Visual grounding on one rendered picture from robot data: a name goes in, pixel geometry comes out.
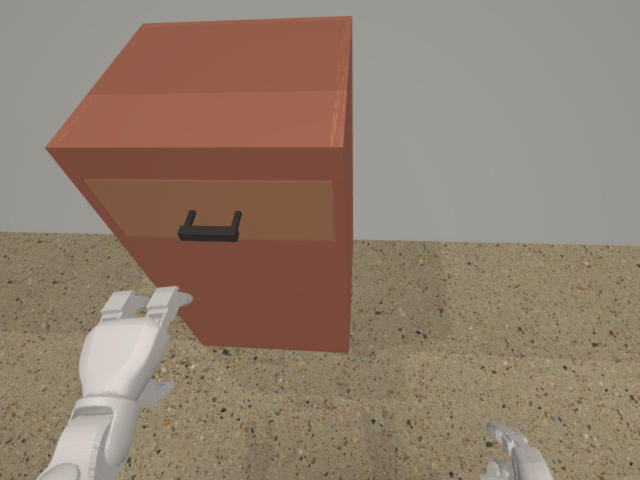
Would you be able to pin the robot right hand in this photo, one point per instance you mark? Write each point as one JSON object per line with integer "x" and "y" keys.
{"x": 527, "y": 462}

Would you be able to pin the cabinet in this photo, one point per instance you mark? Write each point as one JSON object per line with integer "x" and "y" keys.
{"x": 260, "y": 99}

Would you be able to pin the handle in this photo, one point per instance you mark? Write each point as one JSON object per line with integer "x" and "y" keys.
{"x": 187, "y": 232}

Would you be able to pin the drawer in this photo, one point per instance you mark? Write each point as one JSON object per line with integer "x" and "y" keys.
{"x": 271, "y": 209}

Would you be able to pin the robot left hand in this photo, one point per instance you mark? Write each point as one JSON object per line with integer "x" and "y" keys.
{"x": 121, "y": 353}

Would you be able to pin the left robot forearm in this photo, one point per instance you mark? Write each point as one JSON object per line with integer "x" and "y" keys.
{"x": 97, "y": 441}

